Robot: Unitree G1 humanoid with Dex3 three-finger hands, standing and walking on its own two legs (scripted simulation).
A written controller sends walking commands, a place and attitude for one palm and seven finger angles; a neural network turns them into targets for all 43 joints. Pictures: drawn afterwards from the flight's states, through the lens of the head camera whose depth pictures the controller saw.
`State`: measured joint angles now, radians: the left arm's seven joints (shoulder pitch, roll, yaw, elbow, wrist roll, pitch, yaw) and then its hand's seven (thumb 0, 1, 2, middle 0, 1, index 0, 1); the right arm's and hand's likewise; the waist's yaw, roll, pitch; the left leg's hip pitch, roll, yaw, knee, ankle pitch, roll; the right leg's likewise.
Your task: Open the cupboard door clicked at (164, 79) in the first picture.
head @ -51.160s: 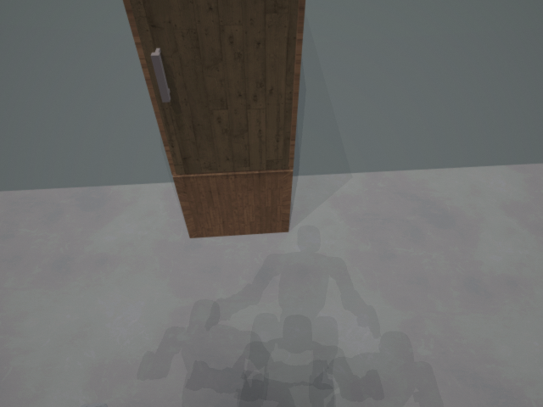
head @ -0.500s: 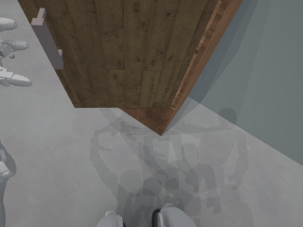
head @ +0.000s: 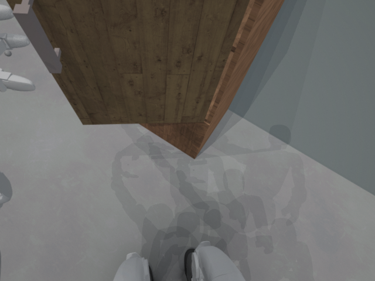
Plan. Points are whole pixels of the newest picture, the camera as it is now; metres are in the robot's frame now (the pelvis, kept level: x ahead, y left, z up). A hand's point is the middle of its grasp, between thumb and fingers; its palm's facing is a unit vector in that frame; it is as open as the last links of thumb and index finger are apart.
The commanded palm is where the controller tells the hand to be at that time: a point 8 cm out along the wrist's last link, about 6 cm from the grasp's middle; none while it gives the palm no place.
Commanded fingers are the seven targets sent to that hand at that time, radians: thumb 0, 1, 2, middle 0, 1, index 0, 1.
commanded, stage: move the hooked fingers beside the handle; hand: left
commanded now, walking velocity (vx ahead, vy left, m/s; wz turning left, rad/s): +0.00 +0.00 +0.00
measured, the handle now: (43, 35) +0.58 +0.22 +0.10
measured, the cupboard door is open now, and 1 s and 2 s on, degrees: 38 38 37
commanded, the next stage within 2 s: slide the fingers in behind the handle in 0.28 s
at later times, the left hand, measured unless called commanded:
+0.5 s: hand (3, 51) +0.55 +0.28 +0.10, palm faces -0.04 -1.00 -0.01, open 13.9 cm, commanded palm +0.53 +0.30 +0.10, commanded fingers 0.00 -0.50 0.30 -0.30 -1.20 -0.30 -1.20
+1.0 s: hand (26, 56) +0.53 +0.23 +0.11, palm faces -0.05 -1.00 +0.01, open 14.1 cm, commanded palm +0.52 +0.28 +0.10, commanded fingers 0.00 -0.50 0.30 -0.30 -1.20 -0.30 -1.20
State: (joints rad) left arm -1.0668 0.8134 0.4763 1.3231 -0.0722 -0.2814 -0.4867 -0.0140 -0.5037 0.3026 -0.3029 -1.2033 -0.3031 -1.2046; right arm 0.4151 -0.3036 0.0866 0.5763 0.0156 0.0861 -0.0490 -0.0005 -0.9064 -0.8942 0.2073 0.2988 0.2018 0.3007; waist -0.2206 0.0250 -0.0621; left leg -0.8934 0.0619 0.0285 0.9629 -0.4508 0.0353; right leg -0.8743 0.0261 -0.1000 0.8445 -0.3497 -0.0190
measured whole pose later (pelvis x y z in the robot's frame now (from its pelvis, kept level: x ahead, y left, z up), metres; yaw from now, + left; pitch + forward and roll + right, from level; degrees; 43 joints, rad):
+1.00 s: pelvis +0.02 +0.01 +0.00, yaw +0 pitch +21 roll -4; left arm -0.96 0.63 0.42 1.19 -0.12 -0.31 -0.42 -0.01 -0.50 0.30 -0.30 -1.20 -0.28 -1.20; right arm 0.41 -0.28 0.06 0.60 0.00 0.10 -0.01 0.00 -0.91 -0.89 0.21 0.30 0.20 0.30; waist -0.18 0.03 -0.10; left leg -0.84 0.05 0.02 0.94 -0.48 0.04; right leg -0.82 0.02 -0.10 0.82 -0.37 0.00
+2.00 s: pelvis +0.01 +0.00 +0.00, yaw +0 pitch +21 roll -3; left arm -1.00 0.58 0.41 1.23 -0.09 -0.33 -0.32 -0.01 -0.50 0.30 -0.30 -1.20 -0.32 -1.22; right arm 0.42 -0.28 0.05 0.60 0.00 0.06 0.00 0.00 -0.91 -0.89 0.21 0.30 0.20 0.30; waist -0.20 0.04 -0.09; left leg -0.85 0.05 0.04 0.94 -0.46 0.04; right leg -0.84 0.02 -0.08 0.84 -0.37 -0.01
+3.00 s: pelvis +0.01 +0.00 +0.00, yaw +0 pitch +21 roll -3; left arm -0.99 0.60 0.42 1.23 -0.09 -0.32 -0.35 0.01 0.74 0.83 -0.37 -1.35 -0.39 -1.35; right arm 0.43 -0.28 0.05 0.60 0.00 0.06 -0.01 0.00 -0.91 -0.89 0.21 0.30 0.20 0.30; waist -0.21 0.04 -0.09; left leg -0.85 0.05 0.04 0.94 -0.46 0.03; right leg -0.85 0.03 -0.08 0.84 -0.37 -0.02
